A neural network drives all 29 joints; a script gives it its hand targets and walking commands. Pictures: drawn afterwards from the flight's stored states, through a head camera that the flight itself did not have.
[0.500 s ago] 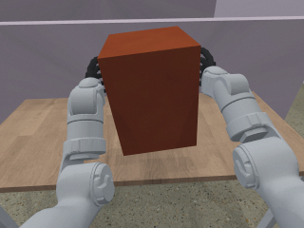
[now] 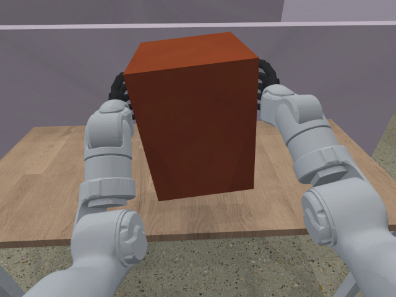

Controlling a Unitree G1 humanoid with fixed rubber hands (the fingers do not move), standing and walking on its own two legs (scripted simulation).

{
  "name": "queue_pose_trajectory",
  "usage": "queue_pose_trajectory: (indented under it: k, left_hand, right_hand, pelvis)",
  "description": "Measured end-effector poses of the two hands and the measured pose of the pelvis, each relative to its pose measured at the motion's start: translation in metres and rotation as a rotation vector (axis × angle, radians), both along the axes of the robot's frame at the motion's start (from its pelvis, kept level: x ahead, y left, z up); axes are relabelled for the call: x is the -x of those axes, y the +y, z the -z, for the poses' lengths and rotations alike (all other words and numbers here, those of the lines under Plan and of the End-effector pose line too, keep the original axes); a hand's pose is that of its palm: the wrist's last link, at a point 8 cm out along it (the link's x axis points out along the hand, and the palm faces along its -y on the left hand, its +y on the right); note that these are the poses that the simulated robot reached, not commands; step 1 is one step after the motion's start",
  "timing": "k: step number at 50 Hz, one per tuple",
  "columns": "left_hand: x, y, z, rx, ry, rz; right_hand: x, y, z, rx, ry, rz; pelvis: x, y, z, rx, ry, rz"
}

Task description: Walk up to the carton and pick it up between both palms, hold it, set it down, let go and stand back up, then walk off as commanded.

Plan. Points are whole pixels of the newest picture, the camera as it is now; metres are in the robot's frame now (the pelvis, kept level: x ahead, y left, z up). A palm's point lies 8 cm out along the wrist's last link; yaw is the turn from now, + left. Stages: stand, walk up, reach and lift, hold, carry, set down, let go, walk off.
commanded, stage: hold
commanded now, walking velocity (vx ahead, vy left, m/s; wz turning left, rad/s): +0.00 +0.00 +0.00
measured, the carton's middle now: (195, 113) +0.40 +0.01 +0.25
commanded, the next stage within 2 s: set down in 0.58 s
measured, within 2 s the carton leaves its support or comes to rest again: neither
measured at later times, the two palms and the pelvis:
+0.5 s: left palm (118, 110) +0.37 +0.15 +0.27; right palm (268, 96) +0.37 -0.13 +0.29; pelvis +0.00 +0.01 +0.00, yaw +0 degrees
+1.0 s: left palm (117, 111) +0.39 +0.16 +0.26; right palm (259, 102) +0.39 -0.12 +0.27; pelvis +0.00 +0.00 +0.00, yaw +0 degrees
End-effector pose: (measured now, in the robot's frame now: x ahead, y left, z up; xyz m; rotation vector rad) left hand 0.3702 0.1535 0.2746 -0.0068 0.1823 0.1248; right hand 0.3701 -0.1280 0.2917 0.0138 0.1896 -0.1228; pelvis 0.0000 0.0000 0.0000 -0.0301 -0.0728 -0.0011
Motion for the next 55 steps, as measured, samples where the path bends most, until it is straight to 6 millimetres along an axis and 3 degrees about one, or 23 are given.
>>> queue_pose_trajectory:
  k: [34, 43, 47, 55]
  left_hand:
    - [0.000, 0.000, 0.000, -0.004, -0.008, 0.002]
    - [-0.011, 0.001, -0.005, 0.006, -0.078, -0.003]
    - [-0.018, 0.006, 0.002, 0.004, -0.080, -0.005]
    - [-0.026, 0.015, 0.035, -0.020, -0.063, 0.000]
  right_hand:
    - [0.000, 0.000, -0.002, 0.010, -0.007, 0.001]
    - [-0.009, 0.002, -0.007, -0.015, -0.084, 0.009]
    - [-0.016, 0.006, 0.004, -0.024, -0.089, 0.008]
    - [-0.023, 0.015, 0.056, -0.011, -0.074, 0.003]
  pelvis:
    - [-0.004, 0.005, -0.001, -0.001, -0.025, 0.007]
    - [-0.002, 0.003, -0.001, -0.005, -0.032, 0.010]
    - [-0.001, 0.001, -0.002, -0.011, -0.053, 0.004]
    - [-0.006, -0.003, -0.003, -0.011, -0.079, -0.021]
